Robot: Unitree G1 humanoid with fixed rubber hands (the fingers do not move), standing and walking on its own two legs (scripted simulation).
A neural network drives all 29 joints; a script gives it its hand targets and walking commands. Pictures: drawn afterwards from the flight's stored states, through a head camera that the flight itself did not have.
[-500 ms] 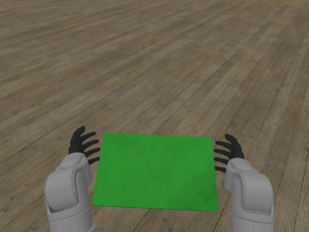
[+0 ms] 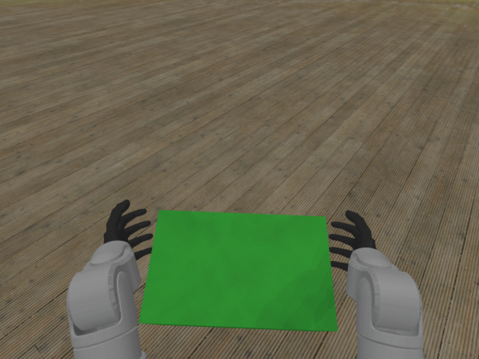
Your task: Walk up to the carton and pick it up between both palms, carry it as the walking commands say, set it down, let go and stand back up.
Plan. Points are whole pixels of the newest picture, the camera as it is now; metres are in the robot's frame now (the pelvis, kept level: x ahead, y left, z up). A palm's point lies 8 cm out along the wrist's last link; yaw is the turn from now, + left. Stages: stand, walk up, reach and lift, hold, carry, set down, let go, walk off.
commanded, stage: carry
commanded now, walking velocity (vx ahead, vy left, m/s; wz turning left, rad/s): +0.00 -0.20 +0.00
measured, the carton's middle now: (239, 273) +0.29 +0.01 +0.01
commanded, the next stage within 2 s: none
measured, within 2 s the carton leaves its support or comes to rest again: neither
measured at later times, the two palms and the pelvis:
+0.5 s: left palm (165, 279) +0.22 +0.12 +0.11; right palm (419, 287) +0.21 -0.24 +0.10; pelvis -0.04 -0.07 +0.00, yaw +0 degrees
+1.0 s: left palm (254, 297) +0.20 +0.00 +0.11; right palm out of the picture +0.18 -0.36 +0.10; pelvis -0.07 -0.18 -0.01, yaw -1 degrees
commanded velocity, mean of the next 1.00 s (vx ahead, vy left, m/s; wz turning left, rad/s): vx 0.00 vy -0.20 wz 0.00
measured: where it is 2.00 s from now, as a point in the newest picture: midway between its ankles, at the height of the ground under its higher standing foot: outside the picture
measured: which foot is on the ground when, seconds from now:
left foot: down 0.00-0.10, up 0.12-0.34, down 0.36-0.64, up 0.66-0.94, down 0.96-1.00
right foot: up 0.00-0.04, down 0.06-0.38, up 0.40-0.62, down 0.64-0.98, up 1.00-1.00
